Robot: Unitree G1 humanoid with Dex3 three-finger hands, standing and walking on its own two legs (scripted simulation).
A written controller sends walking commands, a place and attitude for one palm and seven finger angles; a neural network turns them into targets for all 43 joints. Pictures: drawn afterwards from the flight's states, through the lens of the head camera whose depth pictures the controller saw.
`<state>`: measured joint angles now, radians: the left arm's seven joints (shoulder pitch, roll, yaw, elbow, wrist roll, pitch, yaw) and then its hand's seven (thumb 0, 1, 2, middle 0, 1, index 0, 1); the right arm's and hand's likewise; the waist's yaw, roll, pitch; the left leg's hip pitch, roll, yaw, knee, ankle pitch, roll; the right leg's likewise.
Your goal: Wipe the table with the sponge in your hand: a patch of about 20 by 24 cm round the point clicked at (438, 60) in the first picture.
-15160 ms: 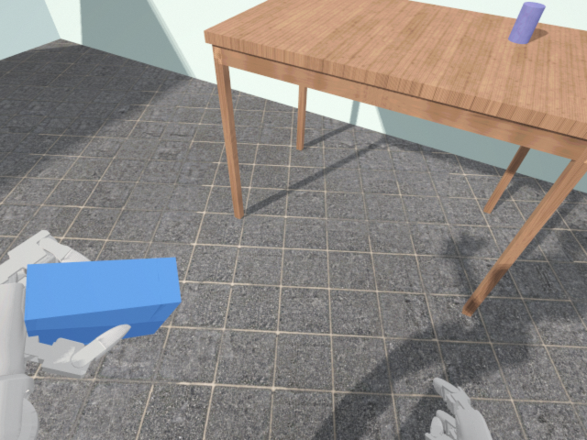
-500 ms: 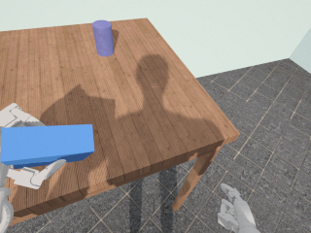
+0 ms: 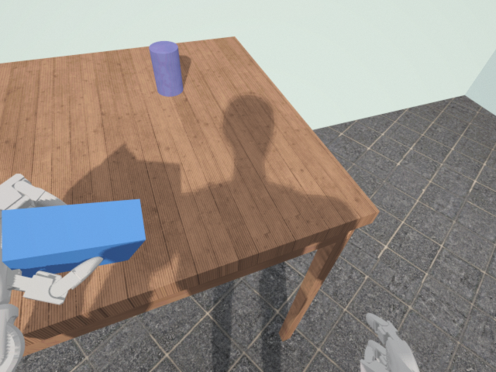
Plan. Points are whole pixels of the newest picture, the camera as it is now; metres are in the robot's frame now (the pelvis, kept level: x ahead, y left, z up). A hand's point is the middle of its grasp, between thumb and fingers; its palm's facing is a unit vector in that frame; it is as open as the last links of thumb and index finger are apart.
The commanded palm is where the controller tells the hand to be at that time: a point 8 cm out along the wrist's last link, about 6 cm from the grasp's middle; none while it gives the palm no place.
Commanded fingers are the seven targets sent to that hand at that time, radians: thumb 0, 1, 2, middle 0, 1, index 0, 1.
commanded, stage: look again from close up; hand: left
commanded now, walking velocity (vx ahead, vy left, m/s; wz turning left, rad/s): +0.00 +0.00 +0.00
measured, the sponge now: (98, 238) +0.24 +0.21 +0.15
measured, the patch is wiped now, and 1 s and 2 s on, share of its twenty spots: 0.00 0.00 0.00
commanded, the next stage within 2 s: turn the palm down, sponge in hand in 0.04 s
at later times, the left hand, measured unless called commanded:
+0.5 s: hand (51, 238) +0.21 +0.24 +0.19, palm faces +0.38 -0.71 -0.59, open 9.3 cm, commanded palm +0.16 +0.27 +0.20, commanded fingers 0.00 0.10 1.30 -1.20 -1.60 -1.20 -1.60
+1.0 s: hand (52, 229) +0.21 +0.23 +0.21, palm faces +0.34 -0.44 -0.83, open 9.3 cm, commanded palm +0.16 +0.25 +0.24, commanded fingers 0.00 0.10 1.30 -1.20 -1.60 -1.20 -1.60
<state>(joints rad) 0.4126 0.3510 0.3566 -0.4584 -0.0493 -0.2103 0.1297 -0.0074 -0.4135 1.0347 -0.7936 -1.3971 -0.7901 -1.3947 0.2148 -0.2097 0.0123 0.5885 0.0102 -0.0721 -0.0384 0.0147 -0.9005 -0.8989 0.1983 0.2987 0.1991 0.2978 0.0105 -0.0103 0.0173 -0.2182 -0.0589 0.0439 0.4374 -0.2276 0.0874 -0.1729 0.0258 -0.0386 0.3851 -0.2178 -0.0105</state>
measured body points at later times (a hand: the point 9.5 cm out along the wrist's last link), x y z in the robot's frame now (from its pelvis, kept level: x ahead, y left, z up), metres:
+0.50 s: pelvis -0.02 -0.03 -0.01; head -0.02 -0.04 +0.44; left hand +0.19 +0.27 +0.22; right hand +0.20 -0.24 -0.09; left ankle +0.00 +0.05 -0.74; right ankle -0.01 -0.11 -0.74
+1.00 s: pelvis -0.02 -0.07 -0.02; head -0.02 -0.11 +0.43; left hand +0.19 +0.25 +0.25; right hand +0.19 -0.30 -0.11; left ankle +0.00 +0.05 -0.74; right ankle -0.01 -0.11 -0.74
